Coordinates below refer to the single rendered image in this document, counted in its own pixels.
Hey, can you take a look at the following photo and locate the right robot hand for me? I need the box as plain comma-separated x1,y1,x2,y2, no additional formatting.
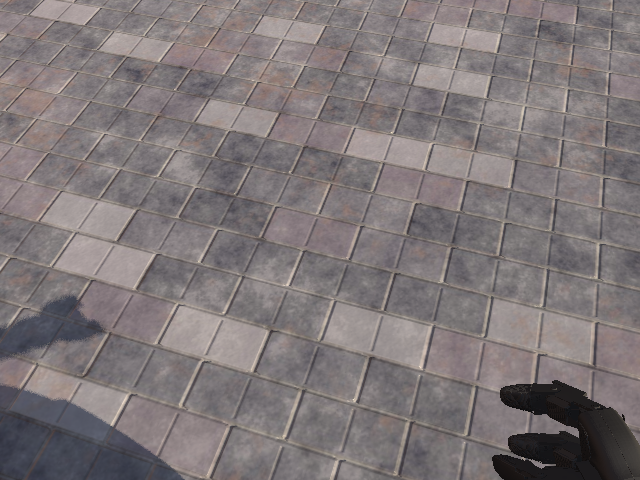
492,380,640,480

